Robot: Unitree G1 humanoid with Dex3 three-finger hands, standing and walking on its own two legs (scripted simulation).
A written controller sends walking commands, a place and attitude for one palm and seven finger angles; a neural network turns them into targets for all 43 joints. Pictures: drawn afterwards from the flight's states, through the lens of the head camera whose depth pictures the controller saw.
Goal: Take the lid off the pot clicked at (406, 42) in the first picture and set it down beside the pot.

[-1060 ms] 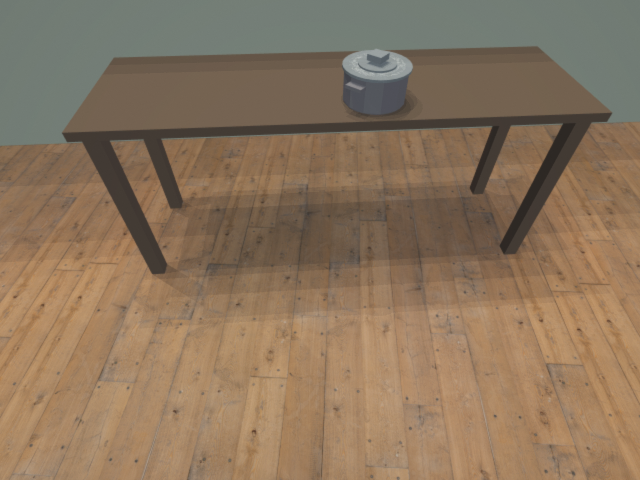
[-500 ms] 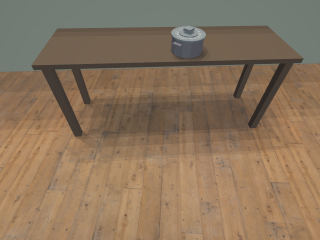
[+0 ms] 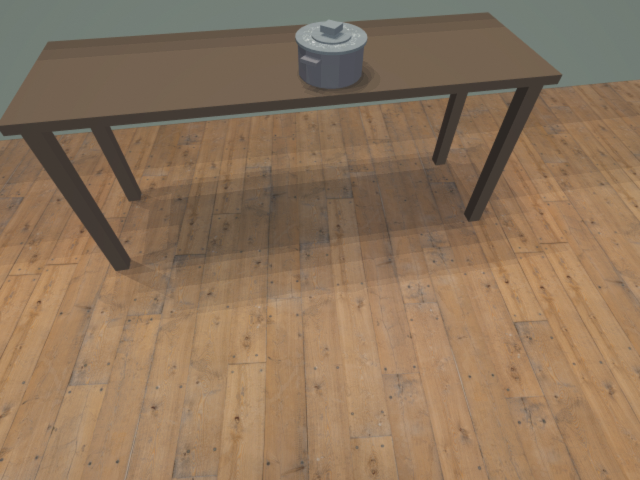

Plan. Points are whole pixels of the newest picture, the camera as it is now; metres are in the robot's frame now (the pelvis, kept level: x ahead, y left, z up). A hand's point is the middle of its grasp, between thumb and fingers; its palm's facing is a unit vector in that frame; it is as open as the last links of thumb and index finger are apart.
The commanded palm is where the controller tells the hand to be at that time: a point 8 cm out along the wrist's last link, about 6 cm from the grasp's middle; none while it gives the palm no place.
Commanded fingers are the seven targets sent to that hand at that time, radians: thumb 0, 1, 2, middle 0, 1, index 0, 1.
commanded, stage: walk to a spot facing it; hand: left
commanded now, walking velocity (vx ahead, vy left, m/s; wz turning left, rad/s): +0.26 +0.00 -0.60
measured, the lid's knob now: (331, 27) +1.19 +0.07 +0.04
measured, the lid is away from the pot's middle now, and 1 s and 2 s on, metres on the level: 0.00 0.00 0.00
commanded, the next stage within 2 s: none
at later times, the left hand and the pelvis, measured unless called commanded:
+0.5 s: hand out of the picture +0.07 +0.15 -0.14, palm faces -0.12 -0.96 -0.24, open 7.4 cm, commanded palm none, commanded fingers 0.00 0.90 0.90 -0.20 -0.30 -0.20 -0.30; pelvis +0.09 -0.04 +0.02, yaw -15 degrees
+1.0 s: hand (269, 282) +0.48 +0.14 -0.16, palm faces -0.45 -0.87 -0.22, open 7.4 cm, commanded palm none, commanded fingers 0.00 0.90 0.90 -0.20 -0.30 -0.20 -0.30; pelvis +0.32 -0.01 +0.01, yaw -34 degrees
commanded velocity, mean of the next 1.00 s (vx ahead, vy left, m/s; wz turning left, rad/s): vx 0.32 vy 0.00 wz -0.56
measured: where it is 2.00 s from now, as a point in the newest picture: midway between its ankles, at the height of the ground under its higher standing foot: (368, 380)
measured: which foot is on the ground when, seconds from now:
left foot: down 0.00-0.10, up 0.12-0.74, down 0.76-1.00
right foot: down 0.00-0.74, up 0.76-1.00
